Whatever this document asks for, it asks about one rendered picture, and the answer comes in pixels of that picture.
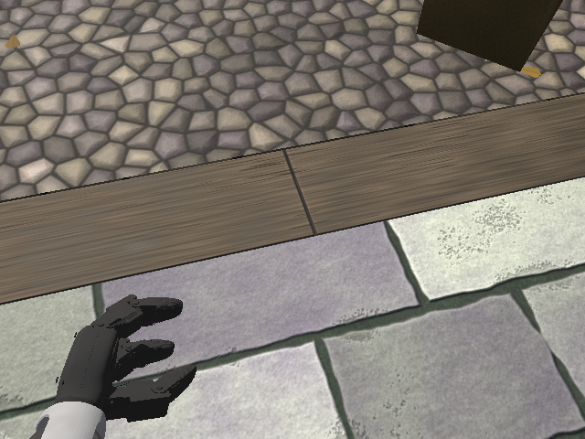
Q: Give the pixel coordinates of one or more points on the left robot forearm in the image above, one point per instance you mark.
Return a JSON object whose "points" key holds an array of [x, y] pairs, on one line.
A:
{"points": [[71, 420]]}

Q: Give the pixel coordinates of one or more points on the robot left hand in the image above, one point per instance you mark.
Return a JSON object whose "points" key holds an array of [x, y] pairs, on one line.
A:
{"points": [[101, 354]]}

